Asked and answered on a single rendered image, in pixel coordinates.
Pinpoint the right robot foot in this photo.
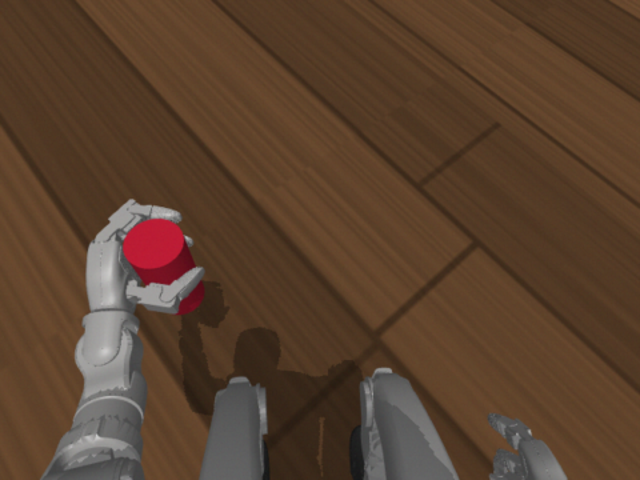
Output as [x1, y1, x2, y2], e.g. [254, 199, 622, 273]
[349, 425, 365, 480]

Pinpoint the can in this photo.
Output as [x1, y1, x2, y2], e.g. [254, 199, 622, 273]
[123, 219, 205, 315]

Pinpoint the right robot hand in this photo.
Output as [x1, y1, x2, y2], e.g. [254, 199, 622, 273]
[487, 413, 568, 480]

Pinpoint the left robot hand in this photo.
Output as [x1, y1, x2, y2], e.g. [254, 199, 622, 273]
[86, 199, 205, 314]

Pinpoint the left robot arm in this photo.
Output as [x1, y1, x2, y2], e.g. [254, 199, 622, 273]
[40, 308, 148, 480]

